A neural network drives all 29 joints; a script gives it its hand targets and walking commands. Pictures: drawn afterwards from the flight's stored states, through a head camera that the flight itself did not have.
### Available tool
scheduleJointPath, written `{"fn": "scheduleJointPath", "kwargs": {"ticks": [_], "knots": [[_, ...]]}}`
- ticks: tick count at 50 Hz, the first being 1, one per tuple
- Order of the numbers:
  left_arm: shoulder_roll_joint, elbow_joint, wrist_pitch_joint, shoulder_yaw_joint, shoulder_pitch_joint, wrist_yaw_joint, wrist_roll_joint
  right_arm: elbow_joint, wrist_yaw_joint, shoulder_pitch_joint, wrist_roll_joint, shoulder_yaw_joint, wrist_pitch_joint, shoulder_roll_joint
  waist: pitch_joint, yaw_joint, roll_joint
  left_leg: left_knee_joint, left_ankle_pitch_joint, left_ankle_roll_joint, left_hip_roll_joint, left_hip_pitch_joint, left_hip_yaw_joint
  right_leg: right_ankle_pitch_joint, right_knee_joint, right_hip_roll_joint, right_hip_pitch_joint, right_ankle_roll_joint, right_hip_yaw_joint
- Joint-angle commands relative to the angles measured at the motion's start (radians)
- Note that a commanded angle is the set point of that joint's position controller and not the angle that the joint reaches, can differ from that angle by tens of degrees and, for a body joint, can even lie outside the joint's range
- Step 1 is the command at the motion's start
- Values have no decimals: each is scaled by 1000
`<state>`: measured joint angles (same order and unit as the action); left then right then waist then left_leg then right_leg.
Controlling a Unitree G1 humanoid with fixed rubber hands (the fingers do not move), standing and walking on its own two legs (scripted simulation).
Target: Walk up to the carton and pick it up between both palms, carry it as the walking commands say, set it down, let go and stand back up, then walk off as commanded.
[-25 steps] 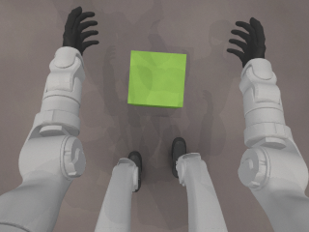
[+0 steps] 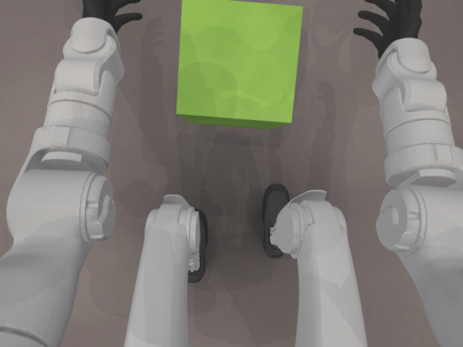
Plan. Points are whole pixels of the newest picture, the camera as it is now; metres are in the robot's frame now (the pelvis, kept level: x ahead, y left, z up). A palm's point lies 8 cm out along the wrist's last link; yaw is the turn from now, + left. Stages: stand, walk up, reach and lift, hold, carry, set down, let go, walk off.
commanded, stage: reach and lift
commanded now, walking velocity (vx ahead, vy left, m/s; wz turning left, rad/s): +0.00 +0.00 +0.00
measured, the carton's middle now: (236, 77) +0.53 -0.01 -0.36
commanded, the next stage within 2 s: none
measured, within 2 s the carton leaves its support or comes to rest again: neither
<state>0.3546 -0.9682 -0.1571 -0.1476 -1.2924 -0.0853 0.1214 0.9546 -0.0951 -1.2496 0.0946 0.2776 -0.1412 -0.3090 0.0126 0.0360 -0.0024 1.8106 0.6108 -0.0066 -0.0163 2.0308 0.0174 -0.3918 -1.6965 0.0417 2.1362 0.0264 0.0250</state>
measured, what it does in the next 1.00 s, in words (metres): lowers itself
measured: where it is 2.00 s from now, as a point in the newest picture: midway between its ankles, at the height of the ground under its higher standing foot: (234, 245)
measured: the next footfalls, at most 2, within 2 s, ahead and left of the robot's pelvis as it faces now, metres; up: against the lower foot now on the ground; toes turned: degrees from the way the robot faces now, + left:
none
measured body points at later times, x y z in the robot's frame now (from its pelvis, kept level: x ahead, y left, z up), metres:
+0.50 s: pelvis -0.01 +0.00 -0.10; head +0.35 -0.01 +0.16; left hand +0.56 +0.17 -0.26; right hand +0.53 -0.22 -0.27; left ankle +0.07 +0.11 -0.45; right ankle +0.13 -0.12 -0.45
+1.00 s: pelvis -0.02 +0.00 -0.12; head +0.36 +0.00 +0.11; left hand +0.56 +0.16 -0.30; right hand +0.54 -0.21 -0.30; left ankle +0.07 +0.11 -0.45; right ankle +0.13 -0.12 -0.45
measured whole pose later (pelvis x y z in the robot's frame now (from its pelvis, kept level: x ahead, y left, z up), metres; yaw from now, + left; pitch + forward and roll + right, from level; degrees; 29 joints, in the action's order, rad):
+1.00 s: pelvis -0.02 +0.00 -0.12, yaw +0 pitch +37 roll +0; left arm 0.40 -1.14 -0.08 0.02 -1.53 -0.12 0.27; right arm 1.22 -0.12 -1.52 0.26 0.13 -0.03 -0.41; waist 0.40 0.03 -0.01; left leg 2.26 0.68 -0.02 -0.03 2.22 0.03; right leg -0.42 -2.12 0.07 2.34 0.03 0.02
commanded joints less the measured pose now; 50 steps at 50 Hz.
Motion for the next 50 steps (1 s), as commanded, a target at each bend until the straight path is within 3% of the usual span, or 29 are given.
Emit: {"fn": "scheduleJointPath", "kwargs": {"ticks": [1,24,32,37,50], "knots": [[123,73,23,7,-304,-8,19,-76,-12,-282,19,-13,23,-131,-1116,8,-28,-159,-241,30,-47,-295,18,267,-21,-80,-853,-35,-6],[166,-65,93,102,-434,-17,112,106,-35,-438,126,-113,108,-179,-931,11,-9,122,-233,22,-20,-138,-7,301,-313,-36,-734,-33,-38],[185,-76,102,146,-508,-26,152,146,-31,-507,158,-134,127,-225,-904,23,-25,183,-239,26,-10,-166,-22,290,-383,-20,-678,-36,-29],[189,-38,103,167,-537,-36,166,158,-29,-516,199,-167,127,-218,-988,11,-35,201,-270,28,-6,-244,-20,312,-407,-18,-711,-36,-22],[142,-89,98,156,-505,-28,149,176,-23,-505,156,-127,133,-218,-836,25,-25,180,-249,29,-11,-168,-33,278,-386,-24,-618,-38,-21]]}}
